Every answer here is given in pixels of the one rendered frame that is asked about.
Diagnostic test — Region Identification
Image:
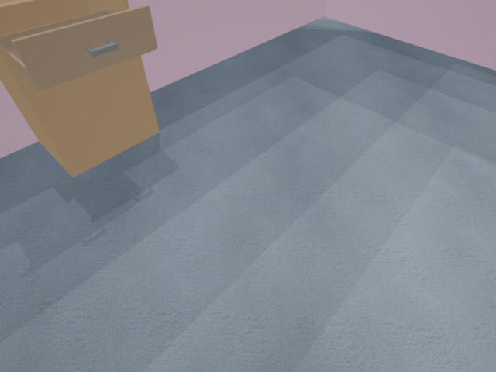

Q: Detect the cabinet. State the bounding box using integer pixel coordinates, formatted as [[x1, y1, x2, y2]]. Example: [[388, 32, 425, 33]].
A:
[[0, 0, 160, 177]]

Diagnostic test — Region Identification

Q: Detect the handle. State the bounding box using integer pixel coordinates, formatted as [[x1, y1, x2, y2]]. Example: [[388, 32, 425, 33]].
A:
[[85, 41, 119, 57]]

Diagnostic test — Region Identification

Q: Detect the drawer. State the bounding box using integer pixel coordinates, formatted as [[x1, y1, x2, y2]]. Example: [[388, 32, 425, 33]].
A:
[[0, 5, 157, 91]]

